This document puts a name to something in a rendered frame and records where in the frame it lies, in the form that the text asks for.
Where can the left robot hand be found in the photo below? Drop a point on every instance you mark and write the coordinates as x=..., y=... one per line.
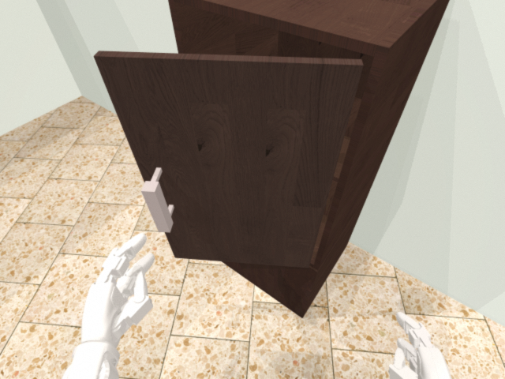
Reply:
x=108, y=313

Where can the left robot forearm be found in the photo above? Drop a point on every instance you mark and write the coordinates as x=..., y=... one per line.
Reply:
x=96, y=359

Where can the right robot hand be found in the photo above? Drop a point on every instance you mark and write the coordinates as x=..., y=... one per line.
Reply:
x=426, y=362

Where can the cupboard door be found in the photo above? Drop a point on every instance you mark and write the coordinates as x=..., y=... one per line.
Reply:
x=248, y=146

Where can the handle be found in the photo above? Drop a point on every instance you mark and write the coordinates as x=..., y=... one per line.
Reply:
x=156, y=203

